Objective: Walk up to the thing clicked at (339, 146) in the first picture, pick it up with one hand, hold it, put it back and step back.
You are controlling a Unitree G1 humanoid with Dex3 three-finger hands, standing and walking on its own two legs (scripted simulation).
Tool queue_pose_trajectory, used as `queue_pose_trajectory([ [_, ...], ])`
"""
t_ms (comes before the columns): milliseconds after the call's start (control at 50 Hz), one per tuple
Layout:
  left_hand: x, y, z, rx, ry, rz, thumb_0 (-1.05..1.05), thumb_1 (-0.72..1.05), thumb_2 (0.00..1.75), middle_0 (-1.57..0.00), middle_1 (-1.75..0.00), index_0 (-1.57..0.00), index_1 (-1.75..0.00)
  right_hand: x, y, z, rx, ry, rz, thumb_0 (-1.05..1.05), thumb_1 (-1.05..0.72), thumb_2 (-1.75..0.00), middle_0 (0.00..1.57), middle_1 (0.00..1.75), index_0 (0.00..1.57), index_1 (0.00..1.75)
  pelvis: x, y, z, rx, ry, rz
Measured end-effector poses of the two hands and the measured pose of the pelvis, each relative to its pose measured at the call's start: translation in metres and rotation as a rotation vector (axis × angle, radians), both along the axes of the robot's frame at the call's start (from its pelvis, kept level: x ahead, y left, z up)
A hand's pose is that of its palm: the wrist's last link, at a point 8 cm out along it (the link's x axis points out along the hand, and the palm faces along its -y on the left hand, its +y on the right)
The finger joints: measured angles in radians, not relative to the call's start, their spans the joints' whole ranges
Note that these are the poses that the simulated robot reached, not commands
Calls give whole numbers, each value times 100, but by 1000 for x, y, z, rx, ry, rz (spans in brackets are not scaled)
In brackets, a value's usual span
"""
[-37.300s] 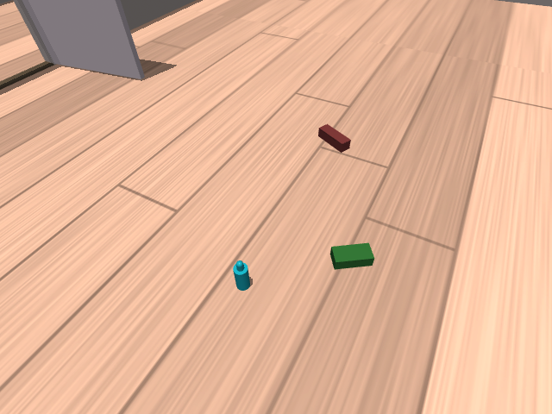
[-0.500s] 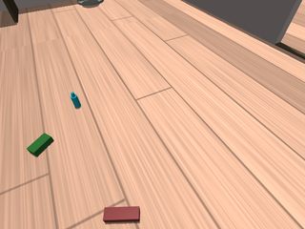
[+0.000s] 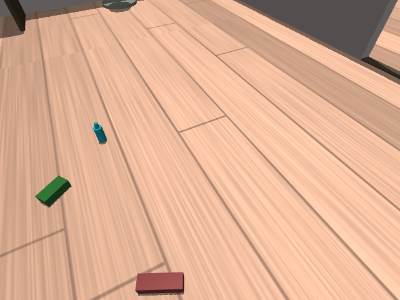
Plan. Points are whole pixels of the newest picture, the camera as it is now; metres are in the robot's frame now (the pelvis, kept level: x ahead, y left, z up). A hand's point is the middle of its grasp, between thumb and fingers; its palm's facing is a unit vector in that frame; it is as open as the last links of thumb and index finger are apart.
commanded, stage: stand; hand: left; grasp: from above
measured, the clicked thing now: (160, 282) +0.35 +0.22 -0.75
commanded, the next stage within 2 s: rise first in 1.16 s
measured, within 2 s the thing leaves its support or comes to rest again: neither
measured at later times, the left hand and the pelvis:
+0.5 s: hand out of the picture +0.07 +0.25 -0.16, palm faces -0.03 -0.94 -0.35, open 7.4 cm; pelvis +0.00 +0.00 +0.00, yaw +0 degrees
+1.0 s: hand out of the picture +0.07 +0.26 -0.16, palm faces -0.02 -0.94 -0.35, open 7.4 cm; pelvis +0.00 +0.00 +0.00, yaw +0 degrees
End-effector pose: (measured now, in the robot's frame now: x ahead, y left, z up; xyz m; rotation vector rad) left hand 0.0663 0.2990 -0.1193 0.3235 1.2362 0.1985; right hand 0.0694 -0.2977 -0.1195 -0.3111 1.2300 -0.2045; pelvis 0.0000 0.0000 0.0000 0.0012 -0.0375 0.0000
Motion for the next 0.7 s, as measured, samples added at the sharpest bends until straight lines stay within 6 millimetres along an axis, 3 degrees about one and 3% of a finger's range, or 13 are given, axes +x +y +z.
queue_pose_trajectory([
  [700,-3,-1,0,-2,-3,-2,1,91,90,-20,-30,-21,-30,-7,-2,0,0,5,-5,0,-91,-90,20,30,21,30,-2,-1,0,-1,-4,0],
])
